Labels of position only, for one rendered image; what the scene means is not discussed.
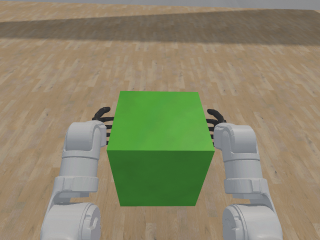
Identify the carton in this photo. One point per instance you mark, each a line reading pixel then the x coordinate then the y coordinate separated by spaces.
pixel 159 148

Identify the robot right forearm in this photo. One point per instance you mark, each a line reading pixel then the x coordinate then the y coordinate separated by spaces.
pixel 244 178

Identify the left robot upper arm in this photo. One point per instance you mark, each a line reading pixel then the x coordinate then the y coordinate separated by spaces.
pixel 72 221

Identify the right robot upper arm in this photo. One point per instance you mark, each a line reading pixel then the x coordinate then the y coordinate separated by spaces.
pixel 250 221

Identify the robot left hand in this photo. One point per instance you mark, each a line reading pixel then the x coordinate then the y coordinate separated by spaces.
pixel 98 117

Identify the robot right hand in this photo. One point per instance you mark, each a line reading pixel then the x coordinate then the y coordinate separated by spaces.
pixel 218 116

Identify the robot left forearm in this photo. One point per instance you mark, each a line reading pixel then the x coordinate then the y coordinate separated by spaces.
pixel 78 170

